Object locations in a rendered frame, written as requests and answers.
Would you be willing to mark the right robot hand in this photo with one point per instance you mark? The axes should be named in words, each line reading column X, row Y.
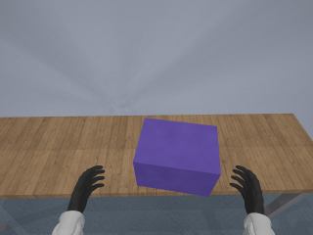
column 251, row 190

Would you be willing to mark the carton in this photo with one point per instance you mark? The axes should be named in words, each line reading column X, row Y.
column 177, row 156

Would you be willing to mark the robot left forearm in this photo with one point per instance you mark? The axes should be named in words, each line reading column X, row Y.
column 70, row 223

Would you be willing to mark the robot right forearm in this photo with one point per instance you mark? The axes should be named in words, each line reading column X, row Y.
column 257, row 224

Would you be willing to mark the table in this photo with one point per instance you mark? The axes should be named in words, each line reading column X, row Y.
column 43, row 157

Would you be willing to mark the left robot hand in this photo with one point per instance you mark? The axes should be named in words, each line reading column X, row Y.
column 84, row 188

